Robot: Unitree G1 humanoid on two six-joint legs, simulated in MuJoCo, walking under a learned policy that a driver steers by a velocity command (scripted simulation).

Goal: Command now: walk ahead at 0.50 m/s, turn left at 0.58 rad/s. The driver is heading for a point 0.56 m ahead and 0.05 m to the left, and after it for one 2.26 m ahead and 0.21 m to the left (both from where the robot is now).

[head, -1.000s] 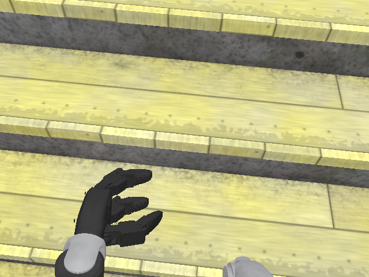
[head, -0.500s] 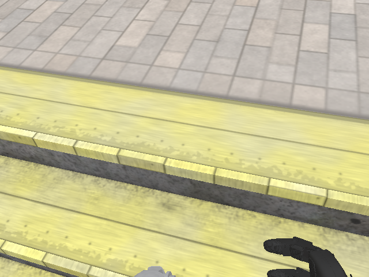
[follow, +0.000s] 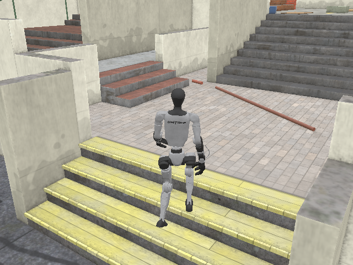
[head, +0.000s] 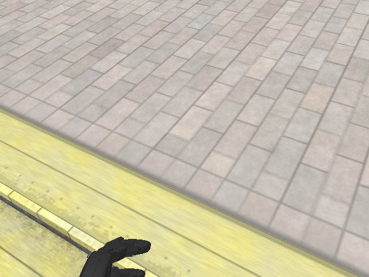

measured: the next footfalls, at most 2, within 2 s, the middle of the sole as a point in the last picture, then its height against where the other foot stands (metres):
left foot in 0.60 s outside the picture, level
right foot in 0.96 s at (176, 218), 0.17 m higher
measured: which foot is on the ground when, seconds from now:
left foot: up 0.00-0.58, down 0.60-1.00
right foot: down 0.00-0.60, up 0.62-0.94, down 0.96-1.00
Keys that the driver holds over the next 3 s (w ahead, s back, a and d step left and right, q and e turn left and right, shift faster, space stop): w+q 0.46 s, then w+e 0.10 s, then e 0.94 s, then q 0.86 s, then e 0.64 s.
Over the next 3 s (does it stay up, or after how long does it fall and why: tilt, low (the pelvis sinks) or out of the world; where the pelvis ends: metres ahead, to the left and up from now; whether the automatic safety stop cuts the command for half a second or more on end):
stays up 0.60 0.13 0.29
